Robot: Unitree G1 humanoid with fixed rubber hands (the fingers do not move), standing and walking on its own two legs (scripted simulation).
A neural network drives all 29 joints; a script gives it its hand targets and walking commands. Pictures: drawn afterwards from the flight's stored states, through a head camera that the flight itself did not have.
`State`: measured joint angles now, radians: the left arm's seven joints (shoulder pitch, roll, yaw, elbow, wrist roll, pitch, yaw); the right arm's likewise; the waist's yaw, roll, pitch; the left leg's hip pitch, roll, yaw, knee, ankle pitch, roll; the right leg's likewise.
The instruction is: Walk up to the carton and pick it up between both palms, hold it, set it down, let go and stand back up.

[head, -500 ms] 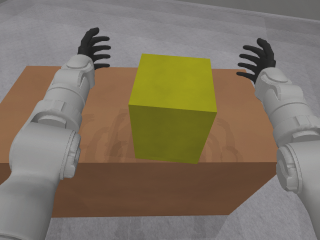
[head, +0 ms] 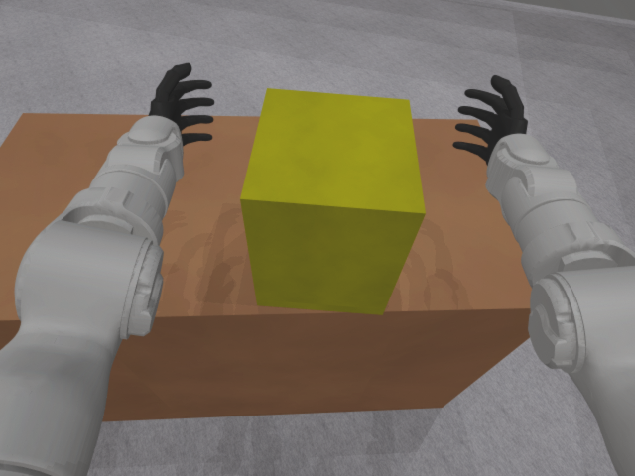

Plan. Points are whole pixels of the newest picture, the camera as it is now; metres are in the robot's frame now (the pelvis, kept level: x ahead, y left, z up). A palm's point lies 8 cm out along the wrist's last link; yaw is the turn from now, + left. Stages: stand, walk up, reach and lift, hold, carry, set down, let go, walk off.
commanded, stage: reach and lift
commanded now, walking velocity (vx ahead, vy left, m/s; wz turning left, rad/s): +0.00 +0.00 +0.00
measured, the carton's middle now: (328, 209) +0.50 -0.04 +0.03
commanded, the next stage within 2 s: none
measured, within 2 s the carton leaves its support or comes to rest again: neither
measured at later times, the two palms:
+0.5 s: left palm (193, 171) +0.51 +0.14 +0.10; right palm (469, 188) +0.46 -0.22 +0.10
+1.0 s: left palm (220, 166) +0.51 +0.10 +0.10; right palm (442, 193) +0.46 -0.19 +0.09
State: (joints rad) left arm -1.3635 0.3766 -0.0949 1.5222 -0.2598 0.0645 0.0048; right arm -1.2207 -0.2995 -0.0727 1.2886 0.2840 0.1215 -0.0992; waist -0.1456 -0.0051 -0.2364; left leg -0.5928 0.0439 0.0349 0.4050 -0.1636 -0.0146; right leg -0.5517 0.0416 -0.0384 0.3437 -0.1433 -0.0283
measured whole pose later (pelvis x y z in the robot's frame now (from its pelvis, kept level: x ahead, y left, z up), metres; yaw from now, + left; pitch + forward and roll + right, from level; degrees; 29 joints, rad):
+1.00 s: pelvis +0.00 +0.01 +0.00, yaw -1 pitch +25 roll -1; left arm -1.29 0.20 0.20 1.50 0.06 -0.16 0.07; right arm -1.08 -0.10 -0.36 1.22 -0.06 -0.12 -0.12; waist -0.13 0.00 -0.23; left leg -0.68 0.03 0.06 0.39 -0.15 0.00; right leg -0.66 0.02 -0.02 0.36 -0.14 -0.01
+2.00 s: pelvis +0.03 +0.01 +0.01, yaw +0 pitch +15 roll +0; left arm -1.07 0.01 0.63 1.14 0.46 -0.08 0.01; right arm -0.87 0.15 -0.80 0.81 -0.56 -0.13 0.01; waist -0.12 -0.01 -0.09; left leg -0.38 0.01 0.05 0.30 -0.17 0.01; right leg -0.37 0.00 -0.04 0.30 -0.18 0.01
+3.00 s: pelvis +0.04 +0.02 +0.01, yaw -1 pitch +13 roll -2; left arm -0.92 -0.06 0.47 0.91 0.40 0.00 0.05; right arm -0.75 0.07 -0.57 0.89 -0.32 -0.24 -0.05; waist -0.10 0.00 -0.08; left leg -0.33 0.03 0.07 0.31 -0.20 0.02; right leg -0.32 0.02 -0.08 0.29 -0.14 0.01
